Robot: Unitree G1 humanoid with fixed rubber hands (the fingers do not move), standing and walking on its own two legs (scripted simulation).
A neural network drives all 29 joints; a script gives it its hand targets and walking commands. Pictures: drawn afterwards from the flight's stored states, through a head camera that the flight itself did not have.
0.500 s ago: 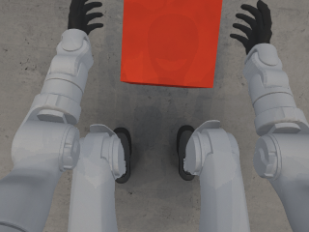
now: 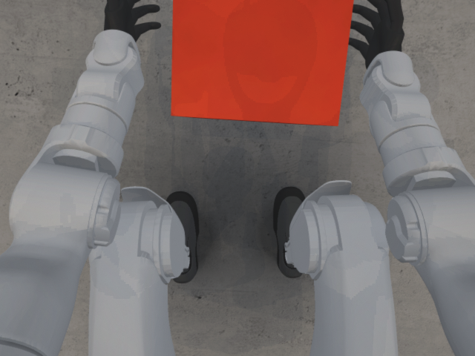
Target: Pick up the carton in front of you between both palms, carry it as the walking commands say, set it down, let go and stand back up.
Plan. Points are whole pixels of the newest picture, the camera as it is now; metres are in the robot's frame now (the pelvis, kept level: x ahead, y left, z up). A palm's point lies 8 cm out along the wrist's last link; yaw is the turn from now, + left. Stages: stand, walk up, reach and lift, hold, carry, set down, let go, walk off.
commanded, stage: reach and lift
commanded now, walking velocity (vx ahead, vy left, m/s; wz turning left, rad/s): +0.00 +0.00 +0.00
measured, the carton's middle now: (253, 58) +0.50 -0.03 -0.25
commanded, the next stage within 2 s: none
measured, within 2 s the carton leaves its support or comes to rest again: leaves its support in 0.56 s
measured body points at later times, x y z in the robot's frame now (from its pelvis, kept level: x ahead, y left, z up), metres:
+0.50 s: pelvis -0.01 +0.00 +0.00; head +0.35 +0.00 +0.26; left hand +0.54 +0.12 -0.18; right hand +0.52 -0.18 -0.18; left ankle +0.12 +0.12 -0.34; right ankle +0.12 -0.12 -0.34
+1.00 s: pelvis +0.00 +0.01 +0.08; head +0.25 +0.00 +0.46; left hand +0.51 +0.12 +0.02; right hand +0.48 -0.19 +0.02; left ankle +0.11 +0.13 -0.34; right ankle +0.12 -0.12 -0.34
